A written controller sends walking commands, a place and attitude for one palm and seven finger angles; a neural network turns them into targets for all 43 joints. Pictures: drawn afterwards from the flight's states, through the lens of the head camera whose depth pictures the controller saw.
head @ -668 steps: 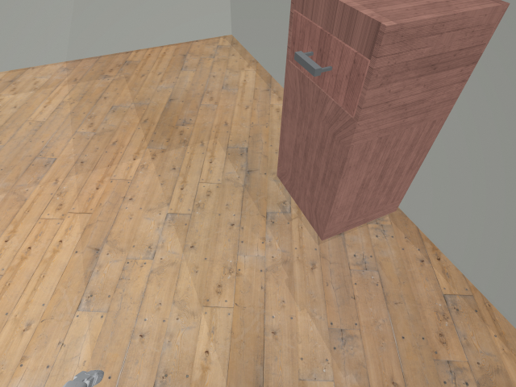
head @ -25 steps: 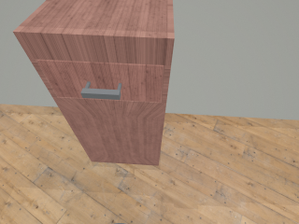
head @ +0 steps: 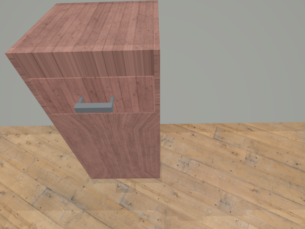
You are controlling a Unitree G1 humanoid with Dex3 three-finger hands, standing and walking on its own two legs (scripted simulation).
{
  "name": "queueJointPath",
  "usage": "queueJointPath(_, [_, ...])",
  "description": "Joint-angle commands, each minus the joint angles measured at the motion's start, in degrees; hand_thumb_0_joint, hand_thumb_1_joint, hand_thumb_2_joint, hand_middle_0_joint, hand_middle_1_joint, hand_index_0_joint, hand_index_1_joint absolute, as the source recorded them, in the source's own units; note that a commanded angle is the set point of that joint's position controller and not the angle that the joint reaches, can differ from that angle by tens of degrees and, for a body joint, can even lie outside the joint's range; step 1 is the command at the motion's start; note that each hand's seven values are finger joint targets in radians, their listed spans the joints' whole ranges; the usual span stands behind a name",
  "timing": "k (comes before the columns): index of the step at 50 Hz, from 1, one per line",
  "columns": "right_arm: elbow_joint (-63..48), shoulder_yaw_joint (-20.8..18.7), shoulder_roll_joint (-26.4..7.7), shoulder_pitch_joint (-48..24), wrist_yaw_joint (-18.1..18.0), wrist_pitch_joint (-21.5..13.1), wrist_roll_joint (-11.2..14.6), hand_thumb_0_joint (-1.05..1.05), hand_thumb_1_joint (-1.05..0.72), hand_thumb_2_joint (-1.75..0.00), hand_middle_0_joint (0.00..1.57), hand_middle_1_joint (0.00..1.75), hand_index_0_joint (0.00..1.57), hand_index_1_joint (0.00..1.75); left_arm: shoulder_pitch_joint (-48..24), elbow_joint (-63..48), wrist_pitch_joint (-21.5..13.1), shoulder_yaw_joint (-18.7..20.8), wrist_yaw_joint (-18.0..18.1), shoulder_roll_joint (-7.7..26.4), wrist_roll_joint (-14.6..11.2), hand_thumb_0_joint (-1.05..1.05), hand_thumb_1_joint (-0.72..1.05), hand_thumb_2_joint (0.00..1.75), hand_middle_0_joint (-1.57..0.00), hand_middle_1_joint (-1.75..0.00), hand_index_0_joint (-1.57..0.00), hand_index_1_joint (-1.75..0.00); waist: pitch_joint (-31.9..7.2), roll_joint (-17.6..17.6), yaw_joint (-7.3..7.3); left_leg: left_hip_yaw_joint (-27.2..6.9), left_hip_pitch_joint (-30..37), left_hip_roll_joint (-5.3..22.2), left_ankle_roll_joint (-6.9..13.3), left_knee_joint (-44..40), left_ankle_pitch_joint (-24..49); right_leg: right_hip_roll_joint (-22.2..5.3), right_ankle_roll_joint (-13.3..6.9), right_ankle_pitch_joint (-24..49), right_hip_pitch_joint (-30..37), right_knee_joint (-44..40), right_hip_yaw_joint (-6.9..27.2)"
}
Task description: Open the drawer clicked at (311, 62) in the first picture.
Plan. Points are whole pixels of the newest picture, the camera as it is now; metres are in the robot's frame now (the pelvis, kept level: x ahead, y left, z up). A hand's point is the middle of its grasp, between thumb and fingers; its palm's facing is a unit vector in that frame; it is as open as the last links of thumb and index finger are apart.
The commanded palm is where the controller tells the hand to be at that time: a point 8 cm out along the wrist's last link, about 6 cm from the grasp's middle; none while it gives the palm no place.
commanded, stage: come to a stop and stand still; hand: left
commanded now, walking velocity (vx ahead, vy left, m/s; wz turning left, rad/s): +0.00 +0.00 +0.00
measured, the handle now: (95, 103) +0.53 +0.23 +0.00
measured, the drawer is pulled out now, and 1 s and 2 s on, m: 0.00 0.00 0.00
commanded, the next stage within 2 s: look again from close up in 0.48 s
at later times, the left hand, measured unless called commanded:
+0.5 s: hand out of the picture +0.03 +0.16 -0.17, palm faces +0.01 -0.98 -0.20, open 7.3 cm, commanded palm none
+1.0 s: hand out of the picture +0.02 +0.16 -0.17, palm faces +0.02 -0.98 -0.20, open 7.4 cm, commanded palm none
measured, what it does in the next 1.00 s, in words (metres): stands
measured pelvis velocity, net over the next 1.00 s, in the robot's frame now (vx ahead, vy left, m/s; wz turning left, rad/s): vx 0.03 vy -0.01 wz -0.01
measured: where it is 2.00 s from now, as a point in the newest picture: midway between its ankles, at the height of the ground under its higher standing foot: outside the picture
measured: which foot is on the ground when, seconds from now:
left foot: down 0.00-1.00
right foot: down 0.00-1.00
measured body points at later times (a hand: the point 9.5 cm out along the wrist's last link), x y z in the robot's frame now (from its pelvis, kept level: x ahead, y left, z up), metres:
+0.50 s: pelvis +0.02 -0.01 +0.01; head +0.03 -0.01 +0.45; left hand +0.03 +0.21 -0.15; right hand +0.04 -0.24 -0.15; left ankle +0.02 +0.12 -0.73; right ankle -0.04 -0.09 -0.73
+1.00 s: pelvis +0.03 -0.01 +0.01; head +0.04 -0.01 +0.46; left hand +0.02 +0.22 -0.15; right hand +0.04 -0.23 -0.15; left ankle +0.02 +0.12 -0.73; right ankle -0.04 -0.09 -0.73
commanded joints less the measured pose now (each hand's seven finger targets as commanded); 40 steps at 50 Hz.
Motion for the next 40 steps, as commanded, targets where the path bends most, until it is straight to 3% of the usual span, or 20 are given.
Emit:
queueJointPath(1, [-1.33, -0.2, -3.86, 0.64, -0.82, -1.71, 0.08, 0.0, -0.9, -0.9, 0.2, 0.3, 0.2, 0.3, 2.1, -2.37, -0.91, 1.28, 0.24, 7.52, -0.09, 0.0, 0.9, 0.9, -0.2, -0.3, -0.2, -0.3, 2.05, -4.55, 1.16, -3.3, 1.02, 2.89, 2.34, -5.48, 7.7, -6.53, -1.36, 13.06, -1.59, -8.42, 6.74])
queueJointPath(3, [-0.21, -0.05, -3.7, 1.0, -1.02, -1.87, 0.05, 0.0, -0.9, -0.9, 0.2, 0.3, 0.2, 0.3, 2.32, -2.07, -0.83, 1.37, 0.33, 7.57, -0.06, 0.0, 0.9, 0.9, -0.2, -0.3, -0.2, -0.3, 1.4, -3.04, 1.45, -3.45, 1.76, 3.18, 2.38, -5.77, 10.67, -6.36, -1.15, 17.34, -0.01, -7.53, 6.25])
queueJointPath(6, [0.89, -0.04, -3.44, 0.82, -1.2, -1.68, 0.12, 0.0, -0.9, -0.9, 0.2, 0.3, 0.2, 0.3, 2.24, -1.64, -0.58, 1.46, 0.34, 7.77, -0.09, 0.0, 0.9, 0.9, -0.2, -0.3, -0.2, -0.3, 1.23, -4.47, 1.62, -3.1, 1.9, 3.24, 2.18, -6.04, 9.55, -6.68, -1.03, 17.37, 0.67, -8.08, 6.08])
queueJointPath(20, [2.38, -0.27, -3.68, -1.33, -1.86, -1.6, 0.26, 0.0, -0.9, -0.9, 0.2, 0.3, 0.2, 0.3, 2.67, -0.07, -0.31, 1.71, 0.32, 8.27, 0.22, 0.0, 0.9, 0.9, -0.2, -0.3, -0.2, -0.3, 0.49, -3.49, 1.74, -2.31, 5.66, 3.9, 1.68, -6.4, 14.74, -7.03, -0.2, 26.67, 1.91, -8.64, 6.19])
queueJointPath(25, [2.36, -0.44, -4.13, -2.47, -1.97, -1.55, 0.25, 0.0, -0.9, -0.9, 0.2, 0.3, 0.2, 0.3, 2.9, 0.4, -0.19, 1.67, 0.22, 8.04, 0.26, 0.0, 0.9, 0.9, -0.2, -0.3, -0.2, -0.3, 0.77, -2.07, 1.75, -2.54, 6.82, 4.09, 1.69, -6.88, 14.78, -6.98, -0.14, 24.68, 0.95, -9.38, 6.33])
queueJointPath(40, [2.67, -0.43, -4.56, -3.01, -2.15, -1.66, 0.33, 0.0, -0.9, -0.9, 0.2, 0.3, 0.2, 0.3, 3.96, 1.31, -0.08, 1.6, 0.06, 7.6, 0.31, 0.0, 0.9, 0.9, -0.2, -0.3, -0.2, -0.3, 0.34, -2.86, 2.01, -3.0, 7.52, 4.42, 1.95, -7.94, 15.4, -6.94, 0.07, 23.79, 1.29, -10.09, 6.19])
